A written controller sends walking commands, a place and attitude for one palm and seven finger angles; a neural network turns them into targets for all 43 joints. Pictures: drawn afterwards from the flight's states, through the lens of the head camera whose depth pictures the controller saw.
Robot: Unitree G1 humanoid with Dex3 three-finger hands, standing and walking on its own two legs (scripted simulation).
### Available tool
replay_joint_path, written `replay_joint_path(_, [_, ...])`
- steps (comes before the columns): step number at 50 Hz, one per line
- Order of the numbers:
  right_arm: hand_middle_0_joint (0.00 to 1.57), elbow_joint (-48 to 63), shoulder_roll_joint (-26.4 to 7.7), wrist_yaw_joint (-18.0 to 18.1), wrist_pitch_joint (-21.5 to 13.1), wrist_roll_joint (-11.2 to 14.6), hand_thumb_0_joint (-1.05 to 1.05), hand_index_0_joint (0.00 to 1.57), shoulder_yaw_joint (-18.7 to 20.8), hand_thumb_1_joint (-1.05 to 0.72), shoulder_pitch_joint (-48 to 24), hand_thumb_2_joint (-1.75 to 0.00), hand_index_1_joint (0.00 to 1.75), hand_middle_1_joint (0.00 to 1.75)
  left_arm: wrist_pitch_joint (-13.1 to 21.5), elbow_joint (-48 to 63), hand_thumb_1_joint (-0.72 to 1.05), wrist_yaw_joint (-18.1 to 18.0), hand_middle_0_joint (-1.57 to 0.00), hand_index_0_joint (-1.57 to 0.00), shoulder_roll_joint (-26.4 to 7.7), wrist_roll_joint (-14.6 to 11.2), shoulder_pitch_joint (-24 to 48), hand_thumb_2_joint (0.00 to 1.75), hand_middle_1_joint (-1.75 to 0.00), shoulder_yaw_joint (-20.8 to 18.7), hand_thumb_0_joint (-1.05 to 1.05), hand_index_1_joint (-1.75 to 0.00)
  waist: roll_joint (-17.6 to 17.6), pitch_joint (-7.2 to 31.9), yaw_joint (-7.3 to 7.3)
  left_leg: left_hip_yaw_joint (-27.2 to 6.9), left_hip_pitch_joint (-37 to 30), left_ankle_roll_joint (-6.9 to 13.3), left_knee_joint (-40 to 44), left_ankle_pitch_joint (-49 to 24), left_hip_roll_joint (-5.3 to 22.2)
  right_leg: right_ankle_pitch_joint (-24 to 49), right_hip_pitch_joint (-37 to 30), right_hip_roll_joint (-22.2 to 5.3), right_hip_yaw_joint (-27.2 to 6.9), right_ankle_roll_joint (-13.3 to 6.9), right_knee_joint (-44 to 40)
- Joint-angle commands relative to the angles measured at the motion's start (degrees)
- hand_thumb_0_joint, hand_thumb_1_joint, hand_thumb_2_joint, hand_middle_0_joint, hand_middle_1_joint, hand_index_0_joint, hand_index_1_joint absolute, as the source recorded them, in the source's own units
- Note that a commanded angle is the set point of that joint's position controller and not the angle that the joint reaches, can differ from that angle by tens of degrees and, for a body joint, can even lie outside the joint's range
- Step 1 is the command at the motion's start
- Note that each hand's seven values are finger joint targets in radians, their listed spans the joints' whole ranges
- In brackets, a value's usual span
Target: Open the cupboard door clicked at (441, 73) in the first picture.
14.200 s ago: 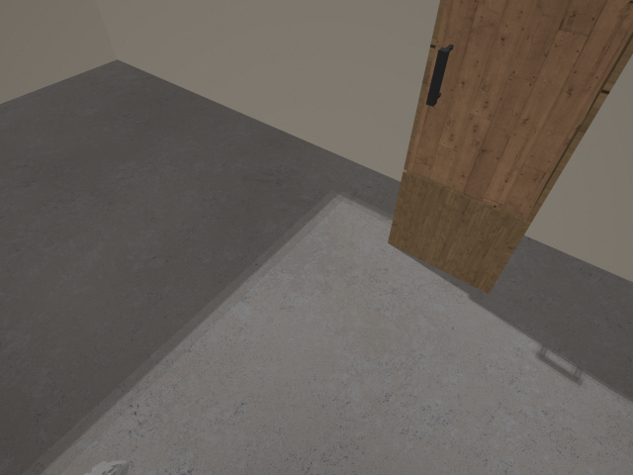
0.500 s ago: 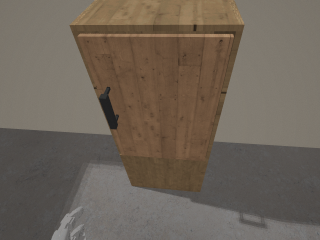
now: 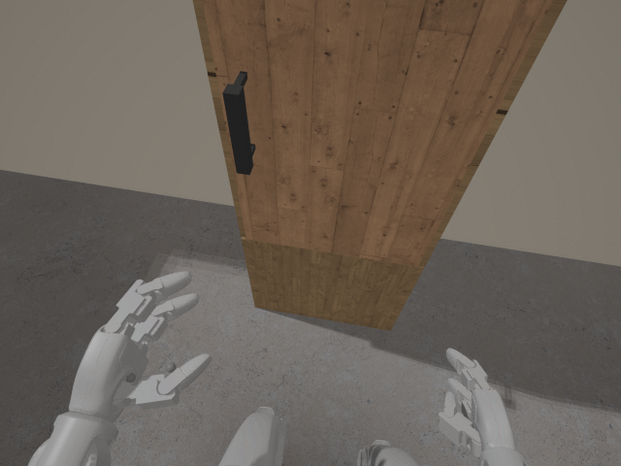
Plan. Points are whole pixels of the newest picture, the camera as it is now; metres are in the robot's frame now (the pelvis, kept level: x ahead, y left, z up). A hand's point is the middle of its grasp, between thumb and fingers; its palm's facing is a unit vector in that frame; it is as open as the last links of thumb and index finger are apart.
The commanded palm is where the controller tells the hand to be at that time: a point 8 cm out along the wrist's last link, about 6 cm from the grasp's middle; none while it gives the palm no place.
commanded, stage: raise the hand with hooked fingers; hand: left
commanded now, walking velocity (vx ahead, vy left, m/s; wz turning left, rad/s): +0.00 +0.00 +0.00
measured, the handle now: (243, 125) +0.57 +0.17 +0.10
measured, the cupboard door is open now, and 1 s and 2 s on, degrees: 0 0 0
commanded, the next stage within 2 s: move the hooked fingers beside the handle in 1.44 s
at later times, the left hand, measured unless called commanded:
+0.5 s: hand (121, 314) +0.25 +0.24 +0.08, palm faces -0.05 -1.00 -0.06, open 13.0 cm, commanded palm +0.24 +0.30 +0.09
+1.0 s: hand (91, 249) +0.31 +0.28 +0.12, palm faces -0.05 -1.00 -0.05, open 14.0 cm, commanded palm +0.28 +0.33 +0.12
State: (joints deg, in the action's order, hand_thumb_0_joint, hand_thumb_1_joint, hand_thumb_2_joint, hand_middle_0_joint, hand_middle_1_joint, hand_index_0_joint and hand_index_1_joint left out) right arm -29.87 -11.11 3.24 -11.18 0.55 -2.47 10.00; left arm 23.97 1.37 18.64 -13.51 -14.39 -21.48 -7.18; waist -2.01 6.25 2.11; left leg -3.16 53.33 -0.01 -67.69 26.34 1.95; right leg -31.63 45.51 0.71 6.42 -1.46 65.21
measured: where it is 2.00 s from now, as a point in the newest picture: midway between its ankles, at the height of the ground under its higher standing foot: outside the picture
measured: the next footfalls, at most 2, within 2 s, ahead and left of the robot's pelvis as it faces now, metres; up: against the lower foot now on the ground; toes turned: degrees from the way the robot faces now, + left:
none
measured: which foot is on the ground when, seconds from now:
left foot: down 0.00-1.00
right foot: down 0.00-1.00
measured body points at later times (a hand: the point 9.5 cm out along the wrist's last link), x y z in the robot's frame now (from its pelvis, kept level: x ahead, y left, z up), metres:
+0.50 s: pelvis +0.00 +0.03 +0.03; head +0.04 +0.04 +0.48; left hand +0.25 +0.29 +0.09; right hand +0.16 -0.23 -0.03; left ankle +0.07 +0.11 -0.65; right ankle +0.01 -0.11 -0.65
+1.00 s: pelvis +0.02 +0.01 +0.04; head +0.06 +0.02 +0.49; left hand +0.30 +0.34 +0.12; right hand +0.17 -0.24 -0.03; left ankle +0.07 +0.11 -0.65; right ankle +0.01 -0.11 -0.65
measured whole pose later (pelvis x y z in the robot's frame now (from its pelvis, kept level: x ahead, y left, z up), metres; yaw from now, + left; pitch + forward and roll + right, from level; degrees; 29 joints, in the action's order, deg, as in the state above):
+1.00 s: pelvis +0.02 +0.01 +0.04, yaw -1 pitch +9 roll -3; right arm -32.4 -16.3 4.9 -12.5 2.0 -3.3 16.1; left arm 12.9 -23.5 31.9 -25.9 -20.5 2.6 -24.7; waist -2.1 3.8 -0.3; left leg -0.7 40.4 1.1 -53.3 21.7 1.9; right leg -25.5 33.3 0.9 4.0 -0.3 50.1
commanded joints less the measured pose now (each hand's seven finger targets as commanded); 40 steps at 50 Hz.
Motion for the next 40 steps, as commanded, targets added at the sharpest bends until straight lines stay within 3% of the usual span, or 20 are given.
replay_joint_path(1, [0.2,8.7,-9.6,1.8,-3.1,1.3,0.0,0.2,4.3,-0.9,-1.6,-0.9,0.3,0.3,-2.5,10.0,0.11,0.7,-0.26,-0.26,-8.3,-2.6,5.3,0.56,-0.81,-5.9,0.0,-0.81,-1.3,13.6,-2.29,-0.5,-15.0,1.8,14.8,-3.8,-1.4,3.3,-3.3,1.0,-3.7,0.3,-15.1])
replay_joint_path(2, [0.2,8.8,-9.5,1.9,-3.1,1.4,0.0,0.2,4.3,-0.9,-1.7,-0.9,0.3,0.3,-3.3,10.6,0.08,0.2,-0.26,-0.26,-8.9,-2.7,4.1,0.55,-0.82,-7.1,0.0,-0.82,-1.9,14.6,-1.59,-0.4,-16.4,1.7,15.8,-4.3,-1.3,3.8,-4.3,1.0,-3.2,0.3,-15.4])
replay_joint_path(5, [0.2,8.3,-9.2,1.9,-3.1,1.1,0.0,0.2,3.9,-0.9,-1.9,-0.9,0.3,0.3,-4.2,9.3,0.01,-1.6,-0.26,-0.26,-9.8,-3.5,4.9,0.52,-0.87,-9.3,0.0,-0.87,-0.4,12.4,-1.29,-1.1,-16.3,1.5,17.6,-3.9,-1.1,3.5,-4.7,1.4,-2.3,0.1,-15.7])
replay_joint_path(7, [0.2,7.8,-9.2,1.7,-3.5,1.1,0.0,0.2,3.9,-0.9,-1.2,-0.9,0.3,0.3,-3.0,9.8,-0.03,-2.3,-0.27,-0.27,-9.1,-3.2,5.9,0.5,-0.9,-8.7,0.0,-0.9,-1.9,11.1,-1.81,-0.8,-17.3,1.3,18.5,-3.1,-1.1,3.4,-4.0,1.1,-2.1,0.2,-16.0])
replay_joint_path(9, [0.2,7.5,-9.8,1.6,-3.8,1.1,0.0,0.2,3.9,-0.9,-0.3,-0.9,0.3,0.3,-2.1,8.7,-0.08,-2.6,-0.27,-0.27,-9.4,-3.0,7.1,0.48,-0.93,-8.5,0.0,-0.93,-1.0,9.5,-2.68,-1.1,-16.9,1.3,19.2,-0.9,-1.1,2.1,-3.0,1.1,-1.9,0.3,-16.5])
replay_joint_path(10, [0.2,7.6,-10.3,1.6,-3.9,1.1,0.0,0.2,3.8,-0.9,-0.3,-0.9,0.3,0.3,-2.0,7.3,-0.1,-2.3,-0.27,-0.27,-10.2,-3.0,8.2,0.47,-0.94,-8.9,0.0,-0.94,-0.5,7.8,-2.54,-1.6,-16.3,1.2,19.8,0.2,-1.0,1.7,-2.8,1.4,-1.7,0.0,-16.3])
replay_joint_path(15, [0.2,7.6,-11.7,1.7,-4.7,1.5,0.0,0.2,3.9,-0.9,1.2,-0.9,0.3,0.3,-1.7,6.2,-0.22,-0.6,-0.28,-0.28,-12.0,-3.5,12.0,0.42,-1.02,-9.7,0.0,-1.02,-2.6,8.3,-2.93,-1.9,-18.4,1.1,21.8,2.4,-1.1,1.8,-3.8,1.2,-2.0,-0.1,-17.1])
replay_joint_path(28, [0.2,6.6,-12.8,1.9,-4.9,1.8,0.0,0.2,3.5,-0.9,2.9,-0.9,0.3,0.3,-4.0,0.8,-0.5,3.6,-0.3,-0.3,-16.9,-5.0,20.4,0.3,-1.2,-14.5,0.0,-1.2,-5.7,8.6,-3.29,-1.6,-24.7,0.9,23.7,-4.8,-0.9,8.4,-7.1,1.7,-1.8,-0.1,-19.7])
replay_joint_path(40, [0.2,5.6,-13.6,2.6,-4.5,1.8,0.0,0.2,2.9,-0.9,3.9,-0.9,0.3,0.3,-7.3,-9.5,-0.5,10.2,-0.3,-0.3,-24.0,-7.0,30.1,0.3,-1.2,-20.6,0.0,-1.2,-2.9,9.7,-2.89,-0.4,-26.7,1.2,23.3,-12.1,-1.4,14.0,-10.7,2.3,-2.6,-0.4,-21.8])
